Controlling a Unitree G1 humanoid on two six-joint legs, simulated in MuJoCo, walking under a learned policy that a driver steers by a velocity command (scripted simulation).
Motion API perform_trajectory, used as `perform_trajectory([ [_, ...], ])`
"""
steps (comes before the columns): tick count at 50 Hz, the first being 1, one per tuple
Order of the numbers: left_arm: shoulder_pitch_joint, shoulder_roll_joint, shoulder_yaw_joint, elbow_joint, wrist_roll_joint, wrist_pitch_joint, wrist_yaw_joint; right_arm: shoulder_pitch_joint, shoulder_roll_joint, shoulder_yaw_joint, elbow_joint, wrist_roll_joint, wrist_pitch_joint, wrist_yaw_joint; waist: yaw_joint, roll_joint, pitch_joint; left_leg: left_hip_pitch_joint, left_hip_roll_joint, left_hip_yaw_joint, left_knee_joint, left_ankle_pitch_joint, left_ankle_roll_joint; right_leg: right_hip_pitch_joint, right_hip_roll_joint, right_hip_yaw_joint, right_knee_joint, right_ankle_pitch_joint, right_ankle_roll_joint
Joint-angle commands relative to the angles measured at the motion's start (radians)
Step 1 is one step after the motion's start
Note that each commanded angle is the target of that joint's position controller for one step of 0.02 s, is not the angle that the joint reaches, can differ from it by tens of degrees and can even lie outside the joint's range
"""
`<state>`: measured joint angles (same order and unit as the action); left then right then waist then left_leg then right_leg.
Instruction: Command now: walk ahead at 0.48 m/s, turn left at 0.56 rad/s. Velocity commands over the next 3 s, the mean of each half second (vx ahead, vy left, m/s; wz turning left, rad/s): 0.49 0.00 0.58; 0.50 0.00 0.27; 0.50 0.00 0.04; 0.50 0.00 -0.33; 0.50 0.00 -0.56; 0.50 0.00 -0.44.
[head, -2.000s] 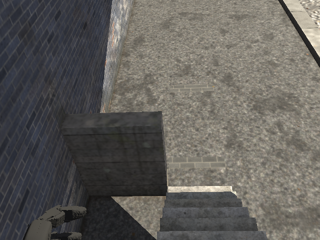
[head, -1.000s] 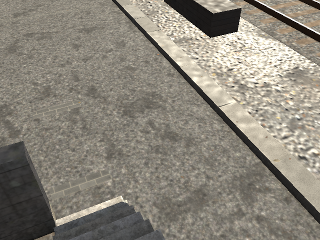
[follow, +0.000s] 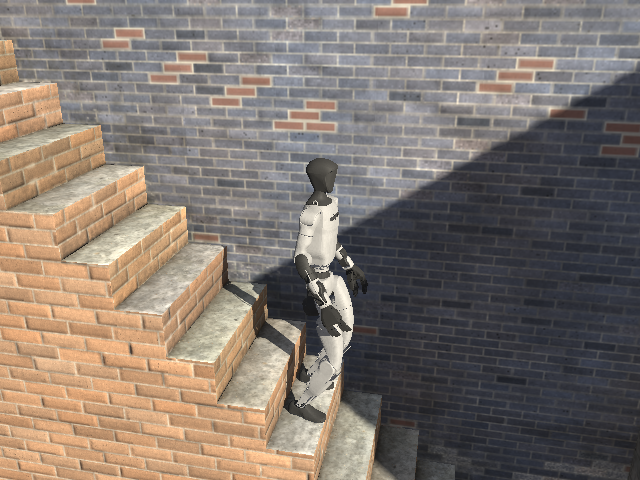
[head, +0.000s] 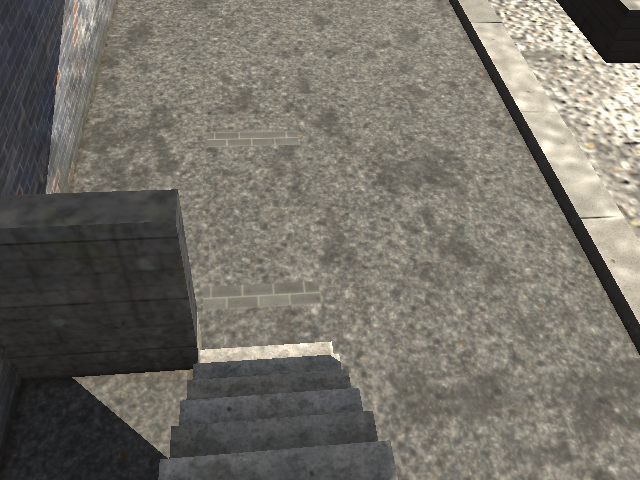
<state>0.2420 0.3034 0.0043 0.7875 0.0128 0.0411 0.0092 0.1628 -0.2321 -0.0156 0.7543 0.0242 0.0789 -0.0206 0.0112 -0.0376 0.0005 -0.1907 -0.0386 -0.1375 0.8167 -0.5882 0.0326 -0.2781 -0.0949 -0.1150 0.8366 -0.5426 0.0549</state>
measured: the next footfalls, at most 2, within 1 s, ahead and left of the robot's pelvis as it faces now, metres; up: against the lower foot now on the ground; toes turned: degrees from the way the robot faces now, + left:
right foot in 0.88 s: +0.19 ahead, -0.10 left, -0.22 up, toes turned +23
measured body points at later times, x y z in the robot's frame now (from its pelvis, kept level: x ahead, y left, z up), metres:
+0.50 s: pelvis -0.01 +0.03 +0.01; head +0.01 +0.06 +0.46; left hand +0.13 +0.33 -0.08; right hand +0.18 -0.20 -0.09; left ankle -0.05 +0.10 -0.70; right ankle +0.03 -0.10 -0.64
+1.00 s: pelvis +0.11 -0.03 -0.19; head +0.11 -0.06 +0.26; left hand +0.04 +0.21 -0.32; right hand +0.28 -0.25 -0.33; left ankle +0.02 +0.09 -0.63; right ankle +0.16 -0.12 -0.92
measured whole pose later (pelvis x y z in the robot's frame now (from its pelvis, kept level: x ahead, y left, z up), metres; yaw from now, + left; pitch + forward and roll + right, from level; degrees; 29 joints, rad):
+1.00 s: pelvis +0.11 -0.03 -0.19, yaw +23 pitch -2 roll -1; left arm 0.38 0.21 0.02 0.89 -0.03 0.01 -0.06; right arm 0.30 -0.26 -0.04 0.82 0.01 0.00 -0.04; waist -0.01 0.07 -0.01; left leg -0.80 -0.09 -0.12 2.09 -0.71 0.06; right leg -0.27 0.04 -0.02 0.64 -0.32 -0.04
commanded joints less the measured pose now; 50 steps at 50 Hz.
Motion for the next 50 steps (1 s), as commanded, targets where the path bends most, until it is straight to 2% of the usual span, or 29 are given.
perform_trajectory([
  [1,-0.179,0.065,0.007,-0.149,0.002,-0.020,-0.006,0.066,-0.209,-0.038,-0.025,-0.009,0.016,0.004,-0.085,0.248,0.045,0.163,0.166,-0.246,-0.173,1.350,0.161,-0.243,0.119,-0.007,-0.046,-0.101,0.015],
  [3,0.007,0.050,0.006,-0.095,0.000,-0.050,-0.009,-0.105,-0.201,-0.036,-0.075,0.019,0.018,0.005,0.023,0.176,-0.057,0.023,0.123,-0.186,-0.110,1.072,0.103,0.033,0.069,0.014,-0.142,0.387,-0.010],
  [5,0.161,0.173,0.048,-0.022,0.022,-0.051,-0.008,-0.114,-0.124,-0.018,-0.114,0.010,0.006,0.000,0.087,-0.161,-0.095,-0.293,-0.006,-0.016,0.122,0.584,0.022,0.400,-0.098,0.124,-0.197,0.941,-0.088],
  [6,0.175,0.167,0.048,-0.020,0.032,-0.038,-0.017,-0.188,-0.094,-0.009,-0.153,0.004,-0.001,-0.007,0.108,-0.237,-0.045,-0.471,-0.052,0.044,0.176,0.027,0.017,0.444,-0.236,0.232,-0.244,1.169,-0.148],
  [8,0.072,0.158,0.055,-0.058,0.037,-0.004,-0.017,-0.222,-0.119,-0.009,-0.178,-0.008,-0.024,0.011,0.084,-0.117,0.016,-0.423,0.031,0.087,0.010,-0.056,0.002,0.310,-0.263,0.182,-0.281,0.965,-0.166],
  [9,-0.030,0.147,0.058,-0.082,0.038,-0.018,-0.021,-0.121,-0.095,-0.005,-0.139,-0.014,-0.043,0.015,0.049,-0.145,-0.064,-0.206,0.040,0.111,0.108,0.203,-0.002,0.166,-0.242,0.089,-0.240,0.748,-0.112],
  [10,-0.111,0.108,0.043,-0.109,0.016,-0.028,-0.020,-0.058,-0.078,-0.002,-0.125,-0.012,-0.047,0.023,-0.003,-0.155,-0.097,-0.061,0.023,0.126,0.096,0.319,0.013,0.032,-0.211,0.046,-0.233,0.546,-0.071],
  [12,-0.247,0.081,0.028,-0.154,0.001,-0.023,-0.027,0.132,-0.079,-0.003,-0.066,-0.019,-0.034,0.035,-0.123,-0.090,-0.072,0.129,-0.011,0.126,0.032,0.418,0.061,-0.190,-0.108,-0.055,-0.105,0.283,-0.022],
  [13,-0.323,0.075,0.024,-0.196,0.010,-0.007,-0.030,0.238,-0.166,-0.024,-0.034,-0.001,-0.031,0.034,-0.195,0.119,-0.009,0.154,0.038,0.007,-0.097,0.707,0.116,-0.307,0.012,-0.123,0.146,0.169,0.006],
  [14,-0.369,0.050,0.012,-0.262,0.017,0.007,-0.024,0.243,-0.269,-0.036,-0.035,0.004,-0.035,0.032,-0.186,0.349,0.085,0.102,0.182,-0.366,-0.268,0.952,0.205,-0.522,0.131,-0.058,0.388,-0.197,0.015],
  [16,-0.273,0.079,0.010,-0.255,0.007,-0.014,0.010,0.136,-0.319,-0.050,-0.080,-0.023,-0.050,0.007,-0.092,0.273,0.021,0.032,0.252,-0.469,-0.359,0.759,0.273,-0.510,0.089,0.136,0.373,-0.023,0.003],
  [18,-0.206,0.122,0.021,-0.219,0.013,-0.031,0.023,-0.027,-0.286,-0.043,-0.112,-0.033,-0.057,0.002,-0.001,0.232,-0.057,-0.015,0.225,-0.423,-0.293,0.783,0.244,-0.426,0.087,0.162,0.368,0.151,-0.001],
  [22,-0.177,0.032,-0.002,-0.184,0.029,-0.007,0.021,-0.061,-0.183,-0.003,-0.120,-0.022,-0.061,0.015,0.033,0.108,-0.108,-0.148,0.144,-0.304,-0.228,0.792,0.179,-0.217,0.107,0.132,0.380,0.311,0.002],
  [23,-0.201,0.070,0.013,-0.194,0.024,0.001,0.024,-0.005,-0.200,-0.008,-0.109,-0.034,-0.070,0.021,0.025,0.079,-0.115,-0.098,0.115,-0.302,-0.163,0.702,0.188,-0.301,0.127,0.148,0.369,0.433,0.000],
  [26,-0.278,0.066,0.010,-0.237,0.043,0.015,0.024,-0.021,-0.212,-0.002,-0.144,-0.028,-0.069,0.017,0.018,0.113,-0.107,-0.073,0.107,-0.366,-0.122,0.725,0.214,-0.397,0.150,0.174,0.356,0.341,-0.007],
  [29,-0.356,0.076,0.021,-0.253,0.025,0.017,0.015,0.101,-0.193,0.006,-0.119,-0.050,-0.078,-0.012,-0.035,0.108,-0.118,0.098,0.165,-0.511,-0.008,0.540,0.280,-0.672,0.150,0.316,0.404,0.329,0.016],
  [34,-0.341,0.042,0.024,-0.213,0.010,0.022,-0.006,0.070,-0.175,0.022,-0.138,-0.046,-0.124,0.000,-0.017,0.132,-0.064,-0.144,0.147,-0.559,-0.023,0.343,0.262,-0.562,0.173,0.309,0.385,0.355,0.037],
  [35,-0.313,0.057,0.027,-0.208,0.013,0.014,-0.025,0.046,-0.151,0.025,-0.140,-0.038,-0.125,-0.002,0.031,0.073,-0.026,-0.323,0.056,-0.471,0.002,0.086,0.216,-0.415,0.178,0.267,0.203,0.589,0.028],
  [37,-0.236,0.003,0.008,-0.189,0.001,-0.003,-0.054,-0.028,-0.110,0.032,-0.138,-0.024,-0.148,-0.010,0.062,0.115,-0.002,-0.538,-0.003,-0.325,0.053,-0.247,0.151,-0.134,0.156,0.200,-0.032,0.871,-0.002],
  [40,-0.163,0.003,0.012,-0.144,-0.040,-0.026,-0.072,0.090,-0.123,0.005,-0.073,-0.053,-0.119,-0.021,-0.026,0.162,0.032,-0.440,-0.028,-0.233,0.208,-0.237,0.155,-0.044,0.098,0.159,-0.379,0.905,-0.042],
  [42,-0.129,0.009,0.032,-0.114,-0.043,-0.042,-0.056,0.185,-0.139,-0.011,-0.038,-0.059,-0.082,-0.016,-0.112,0.172,0.068,-0.430,-0.038,-0.152,0.317,-0.067,0.147,0.113,0.076,0.092,-0.618,0.913,-0.049],
  [43,-0.044,0.010,0.040,-0.076,-0.043,-0.042,-0.048,0.233,-0.126,-0.011,-0.013,-0.062,-0.064,-0.018,-0.105,0.150,0.074,-0.457,-0.040,-0.149,0.386,0.028,0.140,0.219,0.043,0.107,-0.679,0.930,-0.060],
  [44,0.118,0.042,0.055,-0.027,-0.027,-0.037,-0.047,0.230,-0.118,-0.022,0.002,-0.062,-0.062,-0.010,-0.021,0.076,0.012,-0.561,-0.084,-0.102,0.660,-0.106,0.128,0.396,-0.027,0.200,-0.614,0.879,-0.082],
  [45,0.317,0.058,0.044,0.021,-0.019,-0.030,-0.062,0.163,-0.072,-0.032,0.004,-0.023,-0.065,0.009,0.110,-0.017,-0.082,-0.783,-0.179,-0.006,1.117,-0.383,0.085,0.576,-0.093,0.248,-0.364,1.024,-0.076],
  [46,0.298,0.153,0.045,0.036,-0.003,-0.035,-0.073,0.210,-0.004,-0.024,-0.055,0.012,-0.079,0.020,-0.017,-0.152,-0.081,-0.933,-0.121,0.019,1.332,-0.309,0.056,0.590,-0.146,0.261,-0.090,1.296,0.024],
  [47,0.338,0.231,0.093,0.064,-0.030,-0.035,-0.078,0.252,-0.017,-0.024,-0.036,0.023,-0.104,0.003,-0.013,-0.196,-0.146,-0.997,-0.048,0.033,1.376,-0.162,0.055,0.595,-0.212,0.373,-0.146,1.034,-0.002],
  [48,0.381,0.336,0.136,0.087,-0.044,-0.042,-0.076,0.150,-0.030,-0.015,-0.072,0.007,-0.126,-0.021,0.041,-0.278,-0.140,-1.101,-0.034,0.046,1.435,-0.101,0.045,0.534,-0.335,0.593,-0.330,0.540,-0.172],
  [49,0.307,0.238,0.114,0.075,-0.059,-0.046,-0.069,-0.045,-0.108,-0.039,-0.084,-0.024,-0.120,-0.029,0.087,-0.151,-0.023,-1.111,-0.022,0.029,1.446,-0.055,0.030,0.359,-0.304,0.651,-0.552,0.015,-0.202],
  [50,0.261,0.202,0.092,0.076,-0.050,-0.063,-0.058,-0.149,-0.125,-0.046,-0.115,-0.026,-0.111,-0.021,0.096,-0.205,0.093,-1.130,0.009,-0.009,1.389,-0.029,0.020,0.220,-0.340,0.728,-0.614,-0.084,-0.257],
])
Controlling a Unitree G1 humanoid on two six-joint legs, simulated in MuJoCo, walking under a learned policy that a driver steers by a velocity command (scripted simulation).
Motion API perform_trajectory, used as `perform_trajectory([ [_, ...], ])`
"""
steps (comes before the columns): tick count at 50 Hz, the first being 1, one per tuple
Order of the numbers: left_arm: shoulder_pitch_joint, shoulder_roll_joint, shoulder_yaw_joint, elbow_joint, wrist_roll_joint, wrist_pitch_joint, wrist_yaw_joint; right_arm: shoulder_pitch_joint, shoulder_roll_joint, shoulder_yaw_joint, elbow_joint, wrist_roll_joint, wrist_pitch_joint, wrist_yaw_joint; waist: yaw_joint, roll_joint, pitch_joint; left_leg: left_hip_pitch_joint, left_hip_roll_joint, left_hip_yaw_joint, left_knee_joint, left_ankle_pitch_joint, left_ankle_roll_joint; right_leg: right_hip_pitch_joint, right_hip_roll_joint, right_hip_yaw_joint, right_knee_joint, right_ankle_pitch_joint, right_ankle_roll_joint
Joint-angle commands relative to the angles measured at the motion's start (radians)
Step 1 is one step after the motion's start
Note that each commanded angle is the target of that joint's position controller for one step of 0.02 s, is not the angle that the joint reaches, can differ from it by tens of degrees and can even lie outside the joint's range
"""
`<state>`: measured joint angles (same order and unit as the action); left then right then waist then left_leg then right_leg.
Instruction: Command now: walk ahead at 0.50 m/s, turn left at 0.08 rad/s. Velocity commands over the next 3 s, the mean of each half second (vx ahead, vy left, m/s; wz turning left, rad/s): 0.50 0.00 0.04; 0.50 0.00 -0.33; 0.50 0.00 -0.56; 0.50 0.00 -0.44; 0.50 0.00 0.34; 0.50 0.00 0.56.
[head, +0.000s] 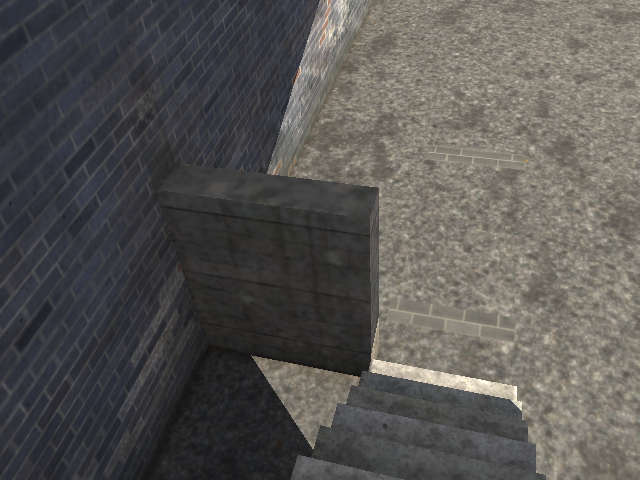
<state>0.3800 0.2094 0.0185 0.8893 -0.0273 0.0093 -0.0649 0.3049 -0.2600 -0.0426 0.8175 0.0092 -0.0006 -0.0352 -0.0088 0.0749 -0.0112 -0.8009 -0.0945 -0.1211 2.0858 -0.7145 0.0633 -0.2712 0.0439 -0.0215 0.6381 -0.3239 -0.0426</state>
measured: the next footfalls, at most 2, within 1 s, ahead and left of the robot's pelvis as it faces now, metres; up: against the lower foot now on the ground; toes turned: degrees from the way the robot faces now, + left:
left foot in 0.52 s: +0.35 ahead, +0.20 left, -0.22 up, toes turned +5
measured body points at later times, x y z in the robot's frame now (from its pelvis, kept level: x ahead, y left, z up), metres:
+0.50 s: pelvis +0.21 +0.07 -0.13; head +0.18 +0.07 +0.32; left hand +0.10 +0.30 -0.28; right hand +0.42 -0.14 -0.22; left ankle +0.34 +0.19 -0.87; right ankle +0.02 -0.09 -0.70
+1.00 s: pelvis +0.40 +0.11 -0.30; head +0.35 +0.11 +0.15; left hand +0.57 +0.32 -0.41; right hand +0.28 -0.08 -0.45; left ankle +0.31 +0.20 -0.94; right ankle +0.57 -0.04 -0.95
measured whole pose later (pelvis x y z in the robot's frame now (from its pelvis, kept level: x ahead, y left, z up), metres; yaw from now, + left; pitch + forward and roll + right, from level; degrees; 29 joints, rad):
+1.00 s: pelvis +0.40 +0.11 -0.30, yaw -10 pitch -4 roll +2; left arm 0.15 0.19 0.07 0.91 0.03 0.07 -0.01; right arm 0.55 -0.14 0.03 1.05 -0.05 -0.10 -0.01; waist -0.04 -0.03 -0.04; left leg -0.23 0.06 0.25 1.12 -0.81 0.03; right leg -0.71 0.01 0.09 0.90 0.55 -0.09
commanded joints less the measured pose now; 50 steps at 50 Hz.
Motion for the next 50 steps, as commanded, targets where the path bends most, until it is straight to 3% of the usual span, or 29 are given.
perform_trajectory([
  [1,0.094,0.172,0.037,-0.011,0.035,-0.048,0.017,-0.310,-0.075,-0.012,-0.165,-0.039,-0.026,-0.004,0.091,-0.138,0.219,-0.587,0.069,-0.145,-0.137,0.377,-0.024,0.098,-0.398,0.504,-0.273,-0.293,-0.108],
  [3,0.167,0.133,0.017,0.043,0.077,-0.060,0.024,-0.142,-0.006,-0.009,-0.066,-0.033,-0.016,0.004,0.068,-0.130,0.188,-0.479,0.017,-0.112,-0.199,0.468,-0.033,-0.034,-0.308,0.405,-0.170,-0.253,-0.021],
  [4,0.144,0.103,-0.006,0.034,0.071,-0.061,0.044,-0.128,0.044,0.016,-0.087,-0.029,-0.013,0.018,0.034,-0.102,0.189,-0.433,-0.010,-0.102,-0.412,0.570,-0.061,-0.135,-0.299,0.352,-0.176,-0.280,-0.009],
  [6,0.130,0.097,-0.016,0.070,0.048,-0.064,0.038,-0.102,0.076,0.020,-0.072,-0.047,-0.002,0.023,0.024,-0.161,0.139,-0.288,-0.010,-0.040,-0.553,0.682,-0.070,-0.201,-0.263,0.348,-0.187,-0.238,-0.033],
  [8,0.130,0.158,-0.003,0.091,0.040,-0.070,0.031,-0.032,0.041,0.011,-0.021,-0.037,-0.002,0.013,0.018,-0.218,0.096,-0.201,0.012,-0.002,-0.569,0.772,-0.071,-0.153,-0.252,0.331,-0.165,-0.129,-0.042],
  [11,0.221,0.109,-0.018,0.142,0.042,-0.069,0.039,-0.194,-0.008,-0.012,-0.070,-0.032,-0.009,0.029,0.090,-0.191,0.176,-0.336,0.048,-0.024,-0.808,0.902,-0.085,-0.003,-0.231,0.355,-0.093,-0.262,-0.091],
  [13,0.321,0.135,-0.003,0.173,0.054,-0.062,0.057,-0.228,-0.014,-0.022,-0.073,-0.033,-0.010,0.034,0.128,-0.220,0.175,-0.388,0.061,-0.053,-0.878,0.915,-0.075,0.104,-0.244,0.376,-0.029,-0.218,-0.111],
  [14,0.269,0.087,-0.014,0.171,0.055,-0.055,0.070,-0.249,0.020,-0.008,-0.084,-0.043,-0.011,0.046,0.099,-0.203,0.185,-0.324,0.099,-0.036,-1.026,1.032,-0.081,0.077,-0.237,0.338,0.014,-0.223,-0.103],
  [16,0.182,0.116,-0.010,0.124,0.058,-0.054,0.094,-0.293,0.026,-0.009,-0.078,-0.043,-0.033,0.078,0.090,-0.132,0.175,-0.016,0.120,0.064,-1.172,1.287,-0.060,-0.150,-0.214,0.308,0.022,-0.360,-0.096],
  [18,0.104,0.125,0.002,0.082,0.059,-0.036,0.096,-0.323,0.058,0.004,-0.087,-0.008,-0.026,0.096,0.109,-0.155,0.191,0.187,0.137,0.098,-1.392,1.263,-0.060,-0.219,-0.191,0.245,0.040,-0.339,-0.107],
  [21,0.183,0.091,0.004,0.084,0.073,-0.029,0.106,-0.366,0.022,0.005,-0.096,0.018,-0.024,0.074,0.205,-0.181,0.245,0.246,0.220,0.054,-1.751,1.226,-0.043,-0.051,-0.191,0.222,0.136,-0.062,-0.125],
  [22,0.175,0.114,0.011,0.099,0.075,-0.025,0.107,-0.307,0.010,-0.001,-0.057,0.000,-0.030,0.071,0.195,-0.195,0.205,0.341,0.244,0.031,-1.711,1.236,-0.030,-0.041,-0.204,0.243,0.209,0.065,-0.130],
  [24,0.081,0.178,0.028,0.083,0.078,-0.032,0.109,0.080,-0.085,-0.034,0.080,0.001,-0.032,0.045,0.025,-0.137,0.059,0.641,0.274,0.058,-1.762,1.228,0.000,-0.033,-0.190,0.208,0.565,0.189,-0.139],
  [26,0.189,0.170,0.044,0.120,0.057,-0.027,0.110,0.300,-0.092,-0.043,0.195,-0.037,-0.040,0.044,-0.050,0.088,0.041,0.909,0.228,0.160,-1.922,1.209,-0.055,-0.168,-0.024,0.083,1.094,-0.136,-0.120],
  [27,0.273,0.098,0.045,0.124,0.028,-0.024,0.099,0.346,-0.104,-0.018,0.208,-0.036,-0.036,0.061,-0.002,0.280,-0.039,1.141,0.310,0.113,-1.499,1.662,-0.042,-0.511,0.124,0.063,1.500,-0.703,-0.062],
  [28,0.331,0.074,0.030,0.093,0.004,-0.024,0.097,0.339,-0.119,-0.001,0.202,-0.014,-0.035,0.085,0.051,0.313,-0.109,1.298,0.397,0.033,-1.206,1.959,-0.045,-0.785,0.084,0.124,1.501,-0.692,-0.053],
  [29,0.240,0.108,0.033,0.093,0.004,-0.021,0.115,0.347,-0.152,-0.014,0.197,0.013,-0.032,0.085,-0.013,0.258,-0.177,1.220,0.454,-0.026,-1.334,1.702,0.018,-0.795,0.050,0.157,1.467,-0.499,-0.063],
  [30,0.179,0.106,0.029,0.065,0.011,0.000,0.133,0.269,-0.168,-0.017,0.179,-0.001,-0.040,0.085,0.014,0.268,-0.181,1.049,0.483,-0.082,-1.412,1.405,0.113,-0.812,0.024,0.123,1.469,-0.324,-0.045],
  [31,0.106,0.121,0.033,0.071,0.025,0.024,0.141,0.162,-0.103,0.004,0.140,-0.016,-0.059,0.080,0.024,0.187,-0.196,0.828,0.481,-0.114,-1.539,1.037,0.131,-0.711,0.010,0.141,1.277,-0.066,-0.023],
  [33,0.097,0.094,0.039,0.104,0.062,0.051,0.138,0.118,-0.011,0.038,0.135,-0.026,-0.097,0.098,0.068,0.124,-0.089,0.582,0.456,-0.123,-1.475,1.095,0.134,-0.685,0.018,0.178,1.197,0.090,0.013],
  [34,0.050,0.041,0.023,0.083,0.078,0.052,0.115,0.089,0.050,0.062,0.120,-0.012,-0.114,0.087,0.107,0.065,0.006,0.409,0.428,-0.050,-1.508,0.952,0.105,-0.646,0.018,0.177,0.932,0.283,0.040],
  [35,0.014,0.028,0.025,0.097,0.076,0.058,0.098,0.115,0.011,0.054,0.139,-0.032,-0.119,0.081,0.092,0.030,0.008,0.357,0.444,-0.067,-1.503,0.867,0.105,-0.583,0.027,0.132,0.864,0.348,0.043],
  [36,-0.036,0.020,0.024,0.078,0.077,0.056,0.092,0.091,-0.010,0.055,0.114,-0.026,-0.113,0.078,0.092,0.001,0.044,0.316,0.430,-0.053,-1.508,0.826,0.077,-0.554,0.005,0.144,0.728,0.415,0.042],
  [38,-0.008,0.062,0.047,0.106,0.073,0.067,0.088,0.150,-0.087,0.036,0.122,-0.034,-0.108,0.075,0.084,0.042,-0.005,0.370,0.447,-0.103,-1.459,0.859,0.046,-0.537,0.026,0.132,0.816,0.476,0.009],
  [39,-0.067,0.045,0.055,0.079,0.098,0.068,0.082,0.246,-0.045,0.036,0.177,-0.009,-0.117,0.060,0.062,0.052,0.033,0.541,0.395,-0.073,-1.419,0.765,0.023,-0.739,0.026,0.197,0.689,0.579,-0.023],
  [40,-0.161,0.033,0.055,0.037,0.100,0.068,0.077,0.296,-0.014,0.045,0.193,-0.011,-0.117,0.056,0.022,0.083,0.066,0.600,0.404,-0.097,-1.404,0.700,0.014,-0.836,0.020,0.211,0.647,0.571,-0.040],
  [43,-0.244,0.040,0.060,-0.024,0.058,0.067,0.067,0.269,-0.008,0.041,0.196,-0.040,-0.113,0.033,0.018,0.039,0.143,0.500,0.420,-0.061,-1.447,0.479,0.010,-0.756,-0.021,0.211,0.431,0.740,-0.036],
  [47,-0.259,0.040,0.070,-0.025,0.062,0.066,0.059,0.210,-0.005,0.049,0.186,-0.043,-0.110,0.026,0.024,-0.034,0.195,0.319,0.397,0.034,-1.408,0.245,0.019,-0.496,-0.039,0.141,0.330,0.942,-0.047],
  [50,-0.345,0.018,0.057,-0.038,0.045,0.031,0.040,0.253,0.000,0.047,0.205,-0.076,-0.105,0.007,-0.046,-0.043,0.242,0.322,0.383,0.103,-1.318,0.156,0.016,-0.424,-0.060,0.068,0.185,0.988,-0.050],
])
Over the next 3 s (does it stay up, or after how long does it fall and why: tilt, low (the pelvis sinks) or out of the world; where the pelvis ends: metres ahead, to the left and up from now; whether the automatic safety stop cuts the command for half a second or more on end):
stays up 1.03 -0.46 -1.08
